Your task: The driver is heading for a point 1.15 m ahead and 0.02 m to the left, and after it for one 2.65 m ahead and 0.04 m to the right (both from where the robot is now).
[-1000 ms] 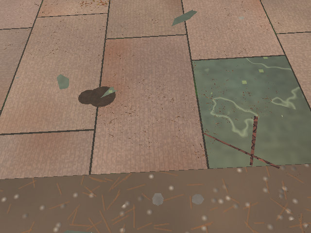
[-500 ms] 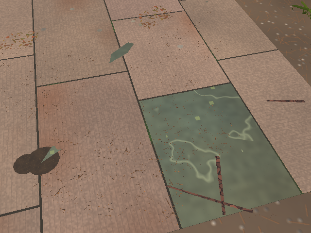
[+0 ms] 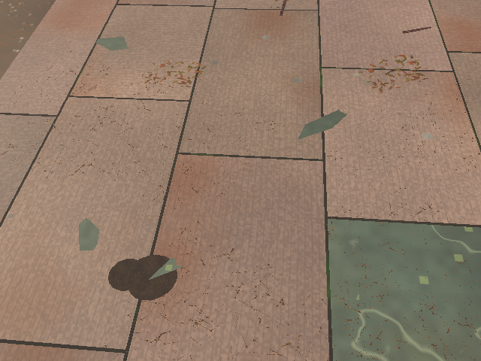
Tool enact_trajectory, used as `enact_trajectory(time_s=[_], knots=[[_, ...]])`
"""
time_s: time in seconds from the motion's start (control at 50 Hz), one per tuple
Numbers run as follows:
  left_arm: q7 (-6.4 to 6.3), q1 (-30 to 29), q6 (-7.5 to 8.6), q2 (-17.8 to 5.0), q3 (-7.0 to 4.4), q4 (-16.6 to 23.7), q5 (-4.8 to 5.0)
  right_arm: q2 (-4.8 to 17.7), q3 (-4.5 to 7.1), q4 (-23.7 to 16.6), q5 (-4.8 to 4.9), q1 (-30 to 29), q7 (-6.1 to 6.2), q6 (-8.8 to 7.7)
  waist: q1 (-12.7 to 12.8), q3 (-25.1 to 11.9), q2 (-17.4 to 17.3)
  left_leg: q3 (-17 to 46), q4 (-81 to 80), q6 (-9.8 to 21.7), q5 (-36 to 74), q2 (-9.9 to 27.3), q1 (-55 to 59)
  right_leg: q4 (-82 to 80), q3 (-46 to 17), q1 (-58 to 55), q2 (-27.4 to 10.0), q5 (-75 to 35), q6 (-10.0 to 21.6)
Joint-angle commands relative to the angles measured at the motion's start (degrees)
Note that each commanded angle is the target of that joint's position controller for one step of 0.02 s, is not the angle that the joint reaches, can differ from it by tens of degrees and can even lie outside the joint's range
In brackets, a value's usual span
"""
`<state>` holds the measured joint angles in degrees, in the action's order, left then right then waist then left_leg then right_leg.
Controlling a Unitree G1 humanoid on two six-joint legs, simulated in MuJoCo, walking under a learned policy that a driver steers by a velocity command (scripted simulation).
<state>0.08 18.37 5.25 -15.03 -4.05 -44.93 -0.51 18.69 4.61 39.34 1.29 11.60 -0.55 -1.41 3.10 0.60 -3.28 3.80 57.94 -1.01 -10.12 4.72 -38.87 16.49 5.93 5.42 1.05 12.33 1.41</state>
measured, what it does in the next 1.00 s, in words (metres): walks ahead: left foot, then right foot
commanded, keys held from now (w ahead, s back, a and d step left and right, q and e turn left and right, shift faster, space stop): w+q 0.28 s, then w+e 0.72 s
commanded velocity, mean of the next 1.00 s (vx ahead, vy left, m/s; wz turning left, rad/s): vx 0.50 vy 0.00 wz -0.01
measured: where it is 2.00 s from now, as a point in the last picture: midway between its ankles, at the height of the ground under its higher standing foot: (280, 189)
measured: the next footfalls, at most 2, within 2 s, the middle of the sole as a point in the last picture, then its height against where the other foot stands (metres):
left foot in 0.24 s outside the picture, level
right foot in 0.80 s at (273, 318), level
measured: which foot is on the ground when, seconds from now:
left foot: up 0.00-0.22, down 0.24-0.80, up 0.82-1.00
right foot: down 0.00-0.24, up 0.26-0.78, down 0.80-1.00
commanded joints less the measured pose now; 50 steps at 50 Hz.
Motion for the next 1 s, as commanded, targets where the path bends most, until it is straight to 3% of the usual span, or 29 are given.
enact_trajectory(time_s=[0.02, 0.12, 0.16, 0.2, 0.22, 0.24, 0.26, 0.28, 0.3, 0.32, 0.34, 0.36, 0.42, 0.48, 0.54, 0.58, 0.68, 0.7, 0.74, 0.76, 0.78, 0.8, 0.82, 0.84, 0.86, 0.88, 0.9, 0.94, 1.0], knots=[[-0.39, -4.67, 0.98, -8.56, -1.90, 3.55, 0.21, -0.25, -0.79, -4.62, -0.08, -2.76, -1.03, -0.65, -1.05, 1.63, 6.97, 0.21, -8.27, -0.01, 8.32, 1.59, -2.10, -7.89, -5.89, -0.84, -14.94, -16.27, 8.58], [-0.57, -0.97, -0.03, -11.51, -2.67, 0.96, 1.50, 0.10, -1.15, -8.18, 0.12, -11.06, -2.61, -0.73, 1.19, 3.96, 6.30, -3.52, -18.82, 2.63, 9.19, 0.45, 0.07, -6.63, -0.83, -5.61, -16.74, -17.39, 6.70], [-0.62, -0.52, -0.75, -12.69, -3.04, 0.36, 1.95, 1.18, -0.71, -9.31, 0.00, -11.74, -3.04, -0.58, 0.36, 3.52, 6.91, -5.77, -20.93, 4.57, 4.22, -1.29, 2.48, -2.87, 1.16, -8.48, -17.45, -26.93, 5.60], [-1.01, -0.66, -1.55, -14.62, -3.55, 0.34, 2.31, 3.76, 0.73, -8.83, -0.36, -6.53, -2.98, -0.16, -3.47, -1.00, 8.69, -9.39, -21.99, 7.20, -1.16, -5.69, 12.38, 8.01, 3.81, -9.35, -16.81, -46.50, 4.20], [-1.28, -1.11, -1.93, -14.33, -3.33, 0.54, 2.45, 6.28, 2.32, -6.56, -0.20, 2.28, -2.56, 0.05, -8.45, -5.60, 7.61, -10.25, -25.43, 9.23, 1.65, -8.35, 24.92, 19.39, 5.80, -5.58, -15.01, -49.53, 2.63], [-1.57, -0.12, -1.72, -12.32, -2.40, 1.37, 1.28, 10.42, 4.26, -4.02, 0.08, 12.47, -1.45, 0.59, -12.71, -10.94, 3.20, -2.21, -25.92, 12.04, 3.33, -4.80, 43.19, 36.02, 5.89, 7.96, -12.82, -35.58, 0.17], [-0.72, 5.14, -0.40, -3.85, 0.45, 5.11, -1.10, 17.32, 4.95, -4.51, 0.55, 10.58, -0.95, 0.18, -5.40, -15.75, -13.24, 31.05, -31.17, 22.50, -6.09, 10.92, 61.05, 56.91, 2.14, 34.05, -1.47, 18.76, -3.46], [0.03, -0.09, 1.68, -8.23, 0.01, 5.44, 0.69, 12.90, 3.58, -6.38, 0.18, 12.87, -1.12, -0.61, -10.03, -23.72, -6.90, 44.40, -39.51, 24.67, -13.91, 14.48, 63.55, 63.37, -11.14, 39.40, -0.48, 21.91, -2.80], [0.49, -4.23, 2.40, -10.82, -0.69, 6.18, 3.09, 8.89, 2.35, -4.86, -0.51, 11.27, -1.27, -1.30, -10.39, -15.56, -3.43, 34.76, -40.59, 21.34, -9.32, 13.50, 58.14, 62.72, -10.84, 43.25, -3.50, 15.96, -1.78], [0.20, -4.87, 2.69, -9.90, -0.21, 6.01, 2.83, 7.24, 1.75, -4.88, -0.44, 7.88, -1.18, -1.70, -8.06, -10.35, 0.21, 27.00, -40.32, 19.25, -3.17, 11.43, 49.43, 58.30, -9.96, 41.32, -6.24, 10.88, -1.13], [-0.22, -5.02, 2.45, -9.74, -0.34, 5.10, 1.57, 5.19, 1.03, -5.14, -0.74, 3.81, -1.08, -1.87, -5.83, -7.04, 1.87, 20.96, -40.52, 17.57, 4.36, 9.64, 41.41, 54.10, -9.56, 37.65, -8.45, 7.75, -1.43], [-0.17, -3.48, 1.66, -9.89, -0.59, 4.41, 1.25, 3.40, 0.28, -5.54, -1.53, 1.52, -1.03, -2.17, -3.70, -5.90, 0.48, 16.98, -41.89, 16.85, 10.09, 8.09, 35.84, 52.03, -10.06, 33.23, -9.93, 5.67, -1.48], [-0.09, -1.09, -0.74, -7.54, -0.19, 2.89, 1.27, 3.89, 0.24, -3.56, -1.72, 1.09, -1.03, -3.60, -1.88, -4.12, 0.18, 10.00, -46.16, 17.07, 16.54, 7.33, 28.87, 48.48, -9.29, 29.69, -10.28, 1.81, -2.73], [-0.27, -5.50, -1.52, -6.20, 0.23, 3.93, 1.16, 4.53, 0.36, -1.14, -1.98, 2.65, -0.48, -4.28, -3.08, -0.58, 0.92, 3.75, -48.76, 15.40, 17.82, 6.22, 28.82, 40.92, -9.93, 33.95, -10.15, -7.75, -3.53], [0.50, -9.16, -1.02, -5.40, 0.47, 4.43, 1.60, 4.69, 0.16, 0.16, -2.09, 2.99, -0.04, -4.42, -4.86, 0.98, 0.69, -2.21, -49.98, 12.40, 15.80, 4.50, 30.01, 30.12, -9.67, 32.80, -8.08, -18.56, -2.73], [1.13, -12.52, -0.80, -4.54, 0.84, 5.52, 1.80, 5.43, 0.28, 1.33, -1.93, 4.21, 0.17, -4.44, -6.46, 2.40, 0.87, -3.89, -51.09, 11.54, 14.37, 5.41, 31.78, 24.64, -8.68, 32.31, -6.91, -21.82, -2.12], [3.14, -18.04, -0.62, -3.89, 1.28, 9.03, 1.67, 6.22, 0.74, 4.45, -1.25, 7.50, 0.58, -2.84, -8.45, 4.42, 1.63, -6.10, -47.16, 10.87, 21.46, 9.36, 44.24, 17.97, -6.99, 37.83, -5.27, -15.53, 0.35], [3.58, -18.29, -0.60, -4.00, 1.24, 9.72, 1.58, 6.57, 0.88, 4.67, -1.07, 7.45, 0.81, -2.33, -8.10, 4.10, 1.28, -6.58, -45.15, 10.41, 26.14, 9.91, 46.17, 17.42, -5.90, 37.74, -4.60, -12.36, 1.10], [3.99, -15.79, -0.87, -5.43, 0.55, 10.35, 1.38, 8.20, 1.30, 4.26, -0.88, 6.06, 1.55, -1.43, -5.79, 0.84, -1.02, -8.44, -38.09, 8.94, 45.62, 9.72, 47.68, 17.43, -2.13, 31.72, -1.36, -5.71, 3.12], [3.90, -11.77, -1.13, -7.00, -0.29, 9.87, 1.28, 8.93, 1.47, 4.00, -0.87, 5.61, 2.02, -0.93, -3.40, -2.24, -2.26, -9.39, -31.73, 8.14, 55.19, 9.25, 47.45, 17.82, -0.48, 25.76, 0.86, -3.05, 4.38], [3.47, -3.89, -1.23, -9.58, -1.74, 8.28, 1.37, 9.01, 1.35, 3.70, -0.81, 4.70, 2.46, -0.50, 1.15, -6.53, -1.58, -11.24, -20.94, 6.53, 57.27, 7.60, 43.70, 14.94, -0.16, 14.32, 2.94, -5.38, 6.31], [2.56, 5.54, -1.63, -13.72, -3.39, 6.67, 1.46, 7.78, 0.65, 2.69, -1.38, 4.98, 2.89, -0.91, 5.50, -12.45, 2.63, -11.78, -4.77, 4.31, 42.81, 5.40, 31.06, 13.67, -9.98, -3.74, -2.53, -8.68, 9.84], [2.15, 6.88, -1.44, -19.06, -4.41, 6.63, 1.96, -0.43, -2.05, 0.28, -3.12, 11.82, 1.50, -2.63, -0.13, -18.69, 17.77, -8.80, 16.89, 0.16, -12.63, -7.36, 3.73, 11.14, -41.56, -26.13, -17.76, -1.90, 21.56], [1.91, 8.79, -1.33, -13.83, -3.04, 7.23, 2.02, 3.67, -1.58, 0.57, -1.81, 7.17, 0.34, -4.88, 3.93, -24.27, 12.72, 2.58, 23.64, 0.67, -22.21, -8.35, -3.87, 3.87, -52.82, -31.07, -19.80, 3.28, 22.87], [1.57, 6.40, -1.30, -11.77, -2.39, 7.33, 1.45, 6.19, -0.91, -1.60, 0.49, 1.52, -0.41, -6.25, 4.65, -15.91, 9.96, 3.49, 22.54, 1.75, -17.38, -4.97, -8.23, 2.34, -43.86, -25.73, -18.06, 1.37, 19.61], [1.37, 2.73, -1.31, -10.91, -2.14, 8.08, 1.44, 5.45, -1.36, -2.50, 0.26, -0.77, -0.33, -6.96, 2.55, -10.60, 4.40, 2.74, 17.49, 2.16, -13.06, -2.47, -7.14, 1.87, -37.56, -17.27, -15.78, -2.85, 17.74], [1.31, -0.80, -1.44, -9.60, -1.70, 8.83, 1.45, 5.45, -1.08, -2.51, -1.11, -1.84, 0.01, -7.01, 0.22, -6.07, 1.80, 1.91, 12.05, 1.59, -11.09, -0.92, -4.55, 0.78, -32.99, -9.05, -13.71, -9.17, 16.62], [0.96, -3.97, -1.52, -8.40, -1.16, 10.27, 0.66, 5.48, -0.61, -2.59, -1.99, 0.22, 0.18, -5.78, -3.17, -3.91, 4.38, 1.72, 7.50, 0.06, -9.21, 0.39, 1.52, -1.95, -29.18, 0.04, -11.28, -15.63, 16.76], [0.11, -4.25, -1.44, -10.03, -1.62, 9.87, 1.11, 3.23, -1.31, -2.70, -2.35, 0.07, 0.62, -4.25, -4.13, -1.83, 5.23, -0.62, -1.77, -2.90, -5.89, 0.14, 3.88, -3.52, -23.62, 8.26, -9.05, -20.07, 16.40]])
Velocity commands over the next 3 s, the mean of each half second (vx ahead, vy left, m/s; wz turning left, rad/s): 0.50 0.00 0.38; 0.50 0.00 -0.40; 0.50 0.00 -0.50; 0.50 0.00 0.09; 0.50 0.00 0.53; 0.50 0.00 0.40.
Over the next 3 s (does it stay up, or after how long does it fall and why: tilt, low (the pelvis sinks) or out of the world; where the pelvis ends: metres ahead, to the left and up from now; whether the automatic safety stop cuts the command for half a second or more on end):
stays up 1.63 -0.06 0.00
